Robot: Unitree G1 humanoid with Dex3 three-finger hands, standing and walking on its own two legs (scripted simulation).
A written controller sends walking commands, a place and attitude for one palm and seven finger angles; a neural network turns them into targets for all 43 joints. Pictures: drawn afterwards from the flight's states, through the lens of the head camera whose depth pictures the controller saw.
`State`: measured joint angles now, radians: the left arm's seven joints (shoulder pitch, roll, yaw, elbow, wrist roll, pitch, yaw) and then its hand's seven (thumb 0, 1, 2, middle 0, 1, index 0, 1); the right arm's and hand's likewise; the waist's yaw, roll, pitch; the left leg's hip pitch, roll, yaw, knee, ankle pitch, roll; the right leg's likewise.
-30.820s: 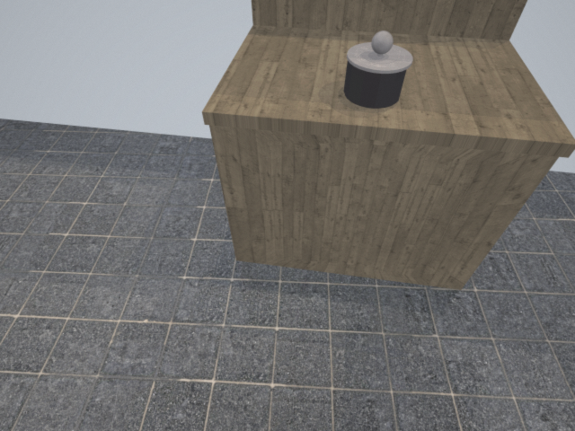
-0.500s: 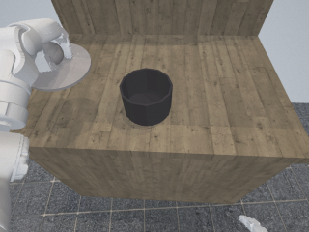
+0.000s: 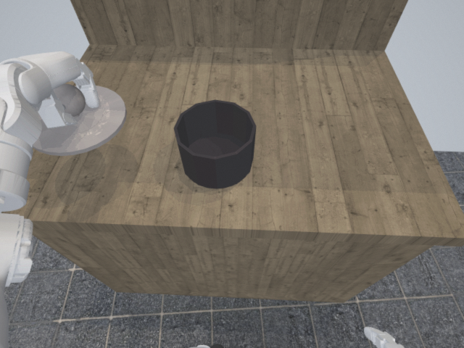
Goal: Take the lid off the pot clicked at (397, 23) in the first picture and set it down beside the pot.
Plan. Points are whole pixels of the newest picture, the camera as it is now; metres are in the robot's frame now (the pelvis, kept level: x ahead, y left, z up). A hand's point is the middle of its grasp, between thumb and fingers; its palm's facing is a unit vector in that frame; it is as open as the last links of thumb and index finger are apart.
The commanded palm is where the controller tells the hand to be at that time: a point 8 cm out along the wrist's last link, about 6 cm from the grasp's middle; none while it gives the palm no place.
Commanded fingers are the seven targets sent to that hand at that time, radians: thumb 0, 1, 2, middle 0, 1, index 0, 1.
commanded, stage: lower the lid onto the table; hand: left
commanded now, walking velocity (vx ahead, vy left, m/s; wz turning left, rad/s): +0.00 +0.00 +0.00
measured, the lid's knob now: (67, 100) +0.48 +0.28 +0.16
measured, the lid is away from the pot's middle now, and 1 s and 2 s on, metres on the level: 0.24 0.24 0.24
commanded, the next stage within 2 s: open the fingers wide in 1.96 s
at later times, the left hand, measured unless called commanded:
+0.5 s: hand (80, 118) +0.46 +0.26 +0.14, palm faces -0.41 -0.05 -0.91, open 7.5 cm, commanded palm +0.46 +0.26 +0.22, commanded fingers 0.00 0.58 1.12 -0.82 -0.95 -0.85 -0.95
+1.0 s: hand (84, 134) +0.45 +0.27 +0.11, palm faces -0.45 -0.07 -0.89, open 7.5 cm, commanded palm +0.46 +0.27 +0.18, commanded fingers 0.00 0.58 1.12 -0.82 -0.95 -0.85 -0.95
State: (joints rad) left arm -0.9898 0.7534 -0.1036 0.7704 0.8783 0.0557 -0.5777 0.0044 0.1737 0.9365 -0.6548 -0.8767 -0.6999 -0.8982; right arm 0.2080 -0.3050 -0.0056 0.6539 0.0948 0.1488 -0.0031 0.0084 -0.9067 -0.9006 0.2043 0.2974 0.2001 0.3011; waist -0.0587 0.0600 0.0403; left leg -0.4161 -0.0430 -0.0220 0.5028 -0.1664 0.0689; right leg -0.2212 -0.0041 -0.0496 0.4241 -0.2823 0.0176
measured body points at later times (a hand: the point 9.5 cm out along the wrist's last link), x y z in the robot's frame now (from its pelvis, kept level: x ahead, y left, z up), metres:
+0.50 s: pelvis +0.00 +0.01 +0.00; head +0.06 +0.01 +0.44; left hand +0.47 +0.26 +0.19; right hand +0.08 -0.26 -0.13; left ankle +0.05 +0.07 -0.74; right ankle -0.05 -0.14 -0.74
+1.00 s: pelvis +0.00 +0.01 +0.00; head +0.07 +0.00 +0.44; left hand +0.47 +0.27 +0.16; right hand +0.07 -0.27 -0.13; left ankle +0.05 +0.07 -0.74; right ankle -0.05 -0.14 -0.74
